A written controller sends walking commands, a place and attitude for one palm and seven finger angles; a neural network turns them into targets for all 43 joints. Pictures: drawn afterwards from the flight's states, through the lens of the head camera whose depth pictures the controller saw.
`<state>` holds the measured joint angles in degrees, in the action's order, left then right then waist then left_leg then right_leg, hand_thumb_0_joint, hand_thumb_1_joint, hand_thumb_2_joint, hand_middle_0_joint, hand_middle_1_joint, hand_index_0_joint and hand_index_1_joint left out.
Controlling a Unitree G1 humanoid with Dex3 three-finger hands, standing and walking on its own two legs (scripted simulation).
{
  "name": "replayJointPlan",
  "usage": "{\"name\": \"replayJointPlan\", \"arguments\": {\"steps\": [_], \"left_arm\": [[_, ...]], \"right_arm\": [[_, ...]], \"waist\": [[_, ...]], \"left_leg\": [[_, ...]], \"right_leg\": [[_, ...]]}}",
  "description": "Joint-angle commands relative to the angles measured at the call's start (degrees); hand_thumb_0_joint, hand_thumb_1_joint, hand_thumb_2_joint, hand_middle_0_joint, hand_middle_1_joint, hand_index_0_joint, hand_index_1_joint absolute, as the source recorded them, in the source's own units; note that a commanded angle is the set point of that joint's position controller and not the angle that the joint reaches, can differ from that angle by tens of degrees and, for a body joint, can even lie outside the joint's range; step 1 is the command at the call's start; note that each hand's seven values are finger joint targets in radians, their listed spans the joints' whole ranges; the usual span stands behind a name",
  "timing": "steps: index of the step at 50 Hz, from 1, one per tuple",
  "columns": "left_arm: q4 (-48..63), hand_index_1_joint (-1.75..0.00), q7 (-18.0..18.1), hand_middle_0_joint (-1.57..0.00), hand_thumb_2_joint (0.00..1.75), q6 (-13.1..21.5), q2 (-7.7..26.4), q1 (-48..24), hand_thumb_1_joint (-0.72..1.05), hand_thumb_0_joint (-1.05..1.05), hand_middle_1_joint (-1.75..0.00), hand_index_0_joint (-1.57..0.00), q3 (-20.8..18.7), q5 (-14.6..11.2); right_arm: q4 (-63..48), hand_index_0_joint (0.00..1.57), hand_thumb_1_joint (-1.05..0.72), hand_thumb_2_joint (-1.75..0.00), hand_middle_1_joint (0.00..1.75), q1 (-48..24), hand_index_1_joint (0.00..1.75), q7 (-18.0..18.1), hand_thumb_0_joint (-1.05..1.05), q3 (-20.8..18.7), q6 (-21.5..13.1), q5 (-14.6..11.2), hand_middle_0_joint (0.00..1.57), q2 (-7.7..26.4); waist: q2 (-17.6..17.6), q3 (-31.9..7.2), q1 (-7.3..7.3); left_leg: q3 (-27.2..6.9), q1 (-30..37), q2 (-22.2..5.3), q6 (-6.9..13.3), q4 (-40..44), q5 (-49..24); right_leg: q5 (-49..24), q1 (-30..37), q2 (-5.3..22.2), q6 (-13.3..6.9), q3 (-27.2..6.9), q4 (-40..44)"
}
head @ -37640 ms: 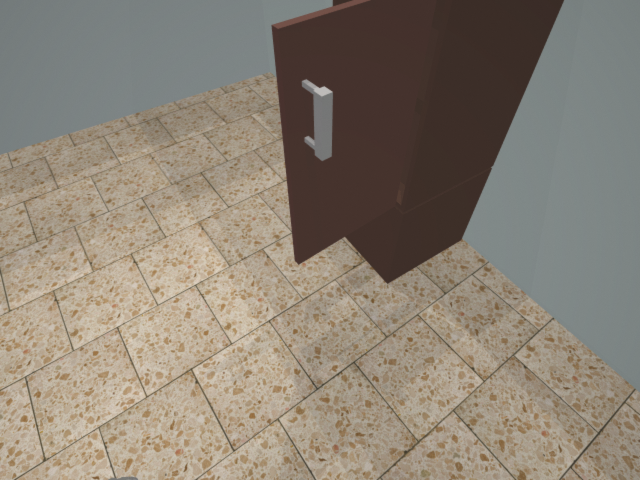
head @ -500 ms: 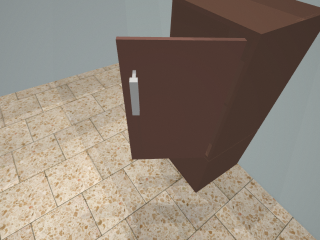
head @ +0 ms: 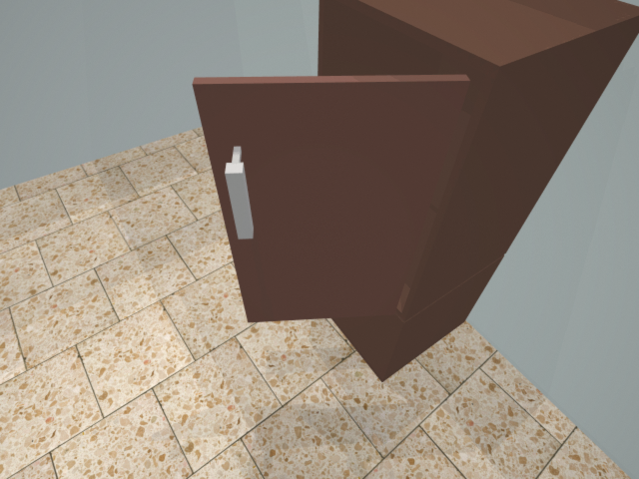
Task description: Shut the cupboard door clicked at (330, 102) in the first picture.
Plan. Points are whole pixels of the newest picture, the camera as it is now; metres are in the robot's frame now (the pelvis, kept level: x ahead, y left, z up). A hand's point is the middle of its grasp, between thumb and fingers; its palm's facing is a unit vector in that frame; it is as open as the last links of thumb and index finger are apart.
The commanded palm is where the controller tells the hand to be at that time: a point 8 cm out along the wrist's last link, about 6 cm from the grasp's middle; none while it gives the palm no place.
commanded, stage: come to a stop and stand still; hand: left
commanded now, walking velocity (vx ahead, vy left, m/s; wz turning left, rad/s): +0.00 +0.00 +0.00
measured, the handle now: (241, 193) +0.49 +0.15 +0.08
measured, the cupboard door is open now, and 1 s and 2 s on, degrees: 60 60 60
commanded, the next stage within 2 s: look again from close up in 0.24 s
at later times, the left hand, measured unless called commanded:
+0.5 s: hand out of the picture +0.05 +0.21 -0.17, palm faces -0.01 -0.97 -0.25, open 7.4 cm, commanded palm none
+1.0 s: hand out of the picture +0.06 +0.21 -0.17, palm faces +0.00 -0.97 -0.25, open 7.4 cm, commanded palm none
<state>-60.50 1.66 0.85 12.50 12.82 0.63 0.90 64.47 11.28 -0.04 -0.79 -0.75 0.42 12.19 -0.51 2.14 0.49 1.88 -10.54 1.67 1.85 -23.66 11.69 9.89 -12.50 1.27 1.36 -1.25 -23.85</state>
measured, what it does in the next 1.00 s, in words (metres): stands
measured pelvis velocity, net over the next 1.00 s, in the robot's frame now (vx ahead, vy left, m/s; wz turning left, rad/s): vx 0.03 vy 0.01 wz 0.02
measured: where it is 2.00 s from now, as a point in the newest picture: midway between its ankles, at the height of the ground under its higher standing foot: outside the picture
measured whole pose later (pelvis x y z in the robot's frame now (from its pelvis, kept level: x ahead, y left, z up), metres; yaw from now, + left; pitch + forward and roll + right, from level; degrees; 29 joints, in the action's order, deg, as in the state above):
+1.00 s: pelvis +0.03 +0.01 +0.00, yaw +1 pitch -1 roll +0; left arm -63.5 1.6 0.4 14.2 12.0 0.7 0.7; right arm 66.3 9.1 0.4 0.0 -1.2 0.6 13.1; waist -1.4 2.0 -0.1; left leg 0.9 -6.7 2.5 2.4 -19.7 11.8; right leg 10.4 -8.2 2.1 2.1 -0.4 -19.8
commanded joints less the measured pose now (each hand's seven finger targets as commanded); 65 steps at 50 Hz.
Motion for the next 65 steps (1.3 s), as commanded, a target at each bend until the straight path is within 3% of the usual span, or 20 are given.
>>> {"name": "replayJointPlan", "arguments": {"steps": [1, 11, 15, 20, 33, 45, 48, 53, 60, 65], "left_arm": [[1.9, -0.30, 0.6, -0.20, 0.90, 1.1, 8.5, 1.6, 0.90, 0.00, -0.30, -0.20, -1.8, 0.0], [1.5, -0.30, 0.5, -0.20, 0.90, 1.2, 9.3, 0.3, 0.90, 0.00, -0.30, -0.20, -1.9, -0.1], [1.1, -0.30, 0.4, -0.20, 0.90, 1.1, 9.6, -0.1, 0.90, 0.00, -0.30, -0.20, -1.7, -0.1], [0.9, -0.30, 0.4, -0.20, 0.90, 1.0, 9.7, 0.1, 0.90, 0.00, -0.30, -0.20, -1.7, 0.0], [0.1, -0.30, 0.3, -0.20, 0.90, 0.9, 10.0, 0.1, 0.90, 0.00, -0.30, -0.20, -1.6, 0.0], [-0.3, -0.30, 0.2, -0.20, 0.90, 0.8, 10.3, -0.2, 0.90, 0.00, -0.30, -0.20, -1.7, 0.0], [-2.0, -0.30, 0.4, -0.20, 0.90, 0.2, 5.4, 2.5, 0.90, 0.00, -0.30, -0.20, -0.5, -0.2], [-3.1, -0.30, 0.5, -0.20, 0.90, -0.6, 4.6, 4.7, 0.90, 0.00, -0.30, -0.20, -0.4, -0.1], [-2.6, -0.30, 0.5, -0.20, 0.90, -1.5, 2.6, 7.7, 0.90, 0.00, -0.30, -0.20, -1.2, 0.3], [-2.0, -0.30, 0.3, -0.20, 0.90, -1.9, 1.1, 10.6, 0.90, 0.00, -0.30, -0.20, -2.0, 0.4]], "right_arm": [[-2.2, 0.20, -0.90, -0.90, 0.30, 0.1, 0.30, 0.5, 0.00, -1.3, -0.7, 0.1, 0.20, 8.1], [-1.7, 0.20, -0.90, -0.90, 0.30, -1.0, 0.30, 0.6, 0.00, -1.3, -0.9, 0.1, 0.20, 9.3], [-1.4, 0.20, -0.90, -0.90, 0.30, -1.4, 0.30, 0.6, 0.00, -1.2, -0.7, 0.0, 0.20, 9.4], [-1.3, 0.20, -0.90, -0.90, 0.30, -1.7, 0.30, 0.6, 0.00, -1.1, -0.8, 0.1, 0.20, 9.7], [-1.2, 0.20, -0.90, -0.90, 0.30, -2.3, 0.30, 0.8, 0.00, -1.0, -1.0, 0.0, 0.20, 10.3], [-1.0, 0.20, -0.90, -0.90, 0.30, -2.4, 0.30, 0.9, 0.00, -0.9, -1.2, 0.1, 0.20, 10.8], [0.1, 0.20, -0.90, -0.90, 0.30, -0.6, 0.30, 0.9, 0.00, 0.1, -0.9, 0.2, 0.20, 6.0], [0.8, 0.20, -0.90, -0.90, 0.30, 0.7, 0.30, 1.1, 0.00, -0.1, -0.5, 0.4, 0.20, 5.7], [1.7, 0.20, -0.90, -0.90, 0.30, 4.8, 0.30, 2.4, 0.00, -1.5, 0.0, 0.6, 0.20, 5.5], [1.8, 0.20, -0.90, -0.90, 0.30, 7.4, 0.30, 3.3, 0.00, -2.5, 0.4, 0.7, 0.20, 4.6]], "waist": [[-0.9, -0.7, -0.32], [0.1, -2.6, -0.33], [-0.3, -0.5, -0.29], [1.1, -0.9, -0.47], [-0.3, -0.8, -0.57], [1.0, -1.1, -0.67], [0.4, -1.8, -0.52], [0.5, 0.6, -0.67], [4.2, 2.0, -0.23], [3.5, 1.1, -0.15]], "left_leg": [[-6.3, -0.6, -6.8, -0.5, 5.5, -1.6], [-6.5, 1.4, -7.3, -0.6, 5.7, -4.9], [-6.5, 0.8, -7.3, -0.7, 6.3, -3.7], [-6.7, 1.1, -7.3, -0.7, 7.0, -3.2], [-7.1, 2.1, -7.7, -0.4, 7.6, -5.9], [-7.4, 2.3, -7.7, -0.5, 8.2, -6.9], [-7.8, 2.5, -8.2, -0.8, 8.6, -6.0], [-9.4, 0.6, -9.0, -0.6, 9.1, -4.1], [-11.8, 1.1, -11.0, 1.1, 6.8, -11.4], [-12.2, 0.1, -11.6, 2.2, 3.1, -15.5]], "right_leg": [[-0.7, 0.8, 5.7, -2.2, -5.2, 5.2], [-4.5, 3.0, 5.7, -2.3, -4.8, 5.3], [-3.0, 2.2, 5.7, -2.2, -4.8, 6.1], [-2.4, 2.7, 5.6, -2.0, -4.5, 6.3], [-4.5, 3.6, 5.7, -1.8, -3.7, 6.4], [-4.8, 4.7, 5.8, -1.6, -3.3, 6.3], [-3.3, 5.4, 5.2, -0.4, -1.5, 6.0], [-1.5, 5.0, 4.8, 0.3, 0.7, 4.4], [-0.7, 2.1, 3.4, 0.1, 4.0, 0.0], [-2.1, 2.4, 2.7, -0.8, 4.9, -1.6]]}}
